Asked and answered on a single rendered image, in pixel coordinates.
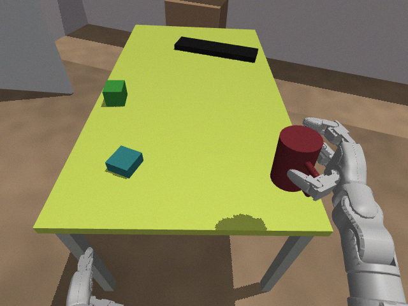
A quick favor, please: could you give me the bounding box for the right robot arm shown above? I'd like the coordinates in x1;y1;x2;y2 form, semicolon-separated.
331;183;408;306

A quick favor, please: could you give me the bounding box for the table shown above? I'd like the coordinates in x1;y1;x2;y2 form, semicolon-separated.
33;25;333;291

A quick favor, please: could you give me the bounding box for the left robot hand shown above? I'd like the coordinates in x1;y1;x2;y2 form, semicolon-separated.
66;247;124;306

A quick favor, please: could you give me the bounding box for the right robot hand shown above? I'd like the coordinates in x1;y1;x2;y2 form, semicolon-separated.
287;117;367;201

